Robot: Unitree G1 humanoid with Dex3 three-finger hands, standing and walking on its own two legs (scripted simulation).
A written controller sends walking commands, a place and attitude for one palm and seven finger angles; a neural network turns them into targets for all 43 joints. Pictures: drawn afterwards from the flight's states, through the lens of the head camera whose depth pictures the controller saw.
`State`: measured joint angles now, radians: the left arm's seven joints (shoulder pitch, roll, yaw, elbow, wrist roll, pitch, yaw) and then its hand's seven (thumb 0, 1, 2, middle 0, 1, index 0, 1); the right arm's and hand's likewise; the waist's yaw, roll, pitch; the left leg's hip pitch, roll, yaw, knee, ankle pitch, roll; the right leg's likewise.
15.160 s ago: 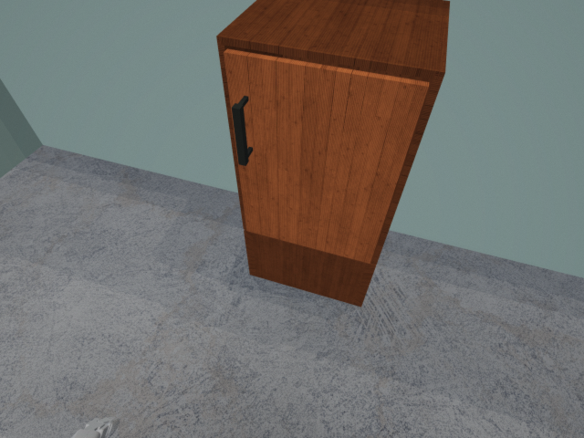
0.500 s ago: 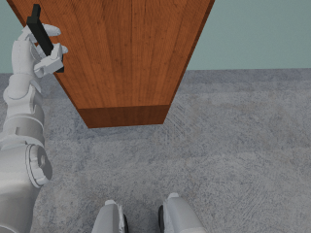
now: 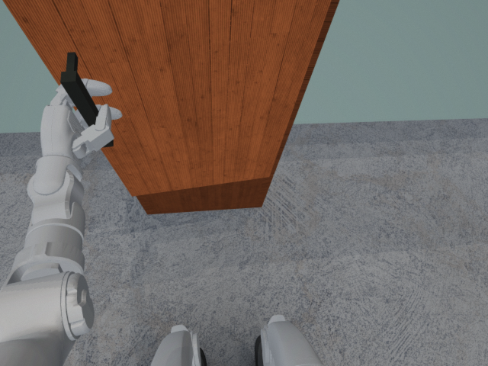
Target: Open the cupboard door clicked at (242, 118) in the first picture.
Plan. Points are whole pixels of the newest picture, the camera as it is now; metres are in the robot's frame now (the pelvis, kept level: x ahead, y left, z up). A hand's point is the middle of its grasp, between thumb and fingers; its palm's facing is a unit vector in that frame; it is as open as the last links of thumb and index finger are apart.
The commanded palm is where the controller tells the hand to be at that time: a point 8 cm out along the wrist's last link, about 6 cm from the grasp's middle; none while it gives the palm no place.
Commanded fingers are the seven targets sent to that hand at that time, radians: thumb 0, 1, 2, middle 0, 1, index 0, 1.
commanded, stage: pull the door open along its arc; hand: left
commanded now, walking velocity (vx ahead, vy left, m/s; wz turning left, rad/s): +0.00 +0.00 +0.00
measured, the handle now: (91, 104) +0.53 +0.22 +0.05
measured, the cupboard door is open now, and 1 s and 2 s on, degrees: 6 45 47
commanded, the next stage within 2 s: open thumb and fingers to let go in 0.72 s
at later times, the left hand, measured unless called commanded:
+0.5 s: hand (155, 208) +0.34 +0.11 +0.05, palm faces +0.41 -0.91 +0.03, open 5.5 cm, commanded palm +0.28 +0.14 +0.05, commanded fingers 0.00 0.90 0.90 -0.40 -1.35 -0.40 -1.35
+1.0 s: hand (206, 248) +0.28 +0.04 +0.05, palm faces +0.43 -0.90 -0.01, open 6.0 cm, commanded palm +0.23 +0.08 +0.05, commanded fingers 0.00 0.20 0.60 -0.35 -1.27 -0.35 -1.27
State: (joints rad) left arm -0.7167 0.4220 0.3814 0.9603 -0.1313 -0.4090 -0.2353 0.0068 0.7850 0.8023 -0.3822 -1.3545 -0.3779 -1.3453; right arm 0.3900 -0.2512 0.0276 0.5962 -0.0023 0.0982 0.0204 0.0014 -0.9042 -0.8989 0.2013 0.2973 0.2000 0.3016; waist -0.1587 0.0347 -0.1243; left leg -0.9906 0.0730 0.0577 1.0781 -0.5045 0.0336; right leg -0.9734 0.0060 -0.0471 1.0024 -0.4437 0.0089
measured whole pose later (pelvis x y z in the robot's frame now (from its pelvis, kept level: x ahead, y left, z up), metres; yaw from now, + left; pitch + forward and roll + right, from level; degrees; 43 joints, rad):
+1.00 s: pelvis -0.01 -0.06 +0.01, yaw +6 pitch +14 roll +1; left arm 0.07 -0.10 -0.21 0.23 0.09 -0.37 0.57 0.02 0.65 0.77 -0.39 -1.34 -0.41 -1.33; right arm 0.17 -0.18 -0.01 0.60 -0.08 -0.06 0.01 0.01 -0.90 -0.90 0.20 0.30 0.20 0.30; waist -0.01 0.02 -0.14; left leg -0.79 0.04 -0.01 1.02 -0.46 -0.04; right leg -0.79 -0.03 -0.11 1.05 -0.50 -0.07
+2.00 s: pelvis -0.02 -0.02 +0.00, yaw +5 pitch +13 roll +0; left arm 0.07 0.06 -0.26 0.15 -0.06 -0.34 0.04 -0.01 -0.50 0.30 -0.23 -0.38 -0.20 -0.38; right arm 0.22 -0.22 0.02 0.51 0.00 -0.07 -0.01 0.01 -0.90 -0.90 0.20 0.30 0.20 0.30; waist -0.01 0.05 -0.10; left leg -0.82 0.01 0.02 1.07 -0.48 0.01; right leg -0.81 -0.05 -0.08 1.07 -0.48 -0.02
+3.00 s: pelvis -0.01 -0.03 -0.02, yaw +5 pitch +15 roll -1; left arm 0.55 0.17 0.00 -0.22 -0.20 -0.37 -0.18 -0.01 -0.50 0.30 -0.16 -0.31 -0.17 -0.31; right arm 0.25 -0.23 -0.01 0.42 0.02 -0.08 -0.05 0.01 -0.90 -0.90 0.20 0.30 0.20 0.30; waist 0.01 0.04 -0.15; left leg -0.90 0.04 -0.01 1.19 -0.55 -0.02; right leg -0.88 -0.03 -0.11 1.17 -0.56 -0.04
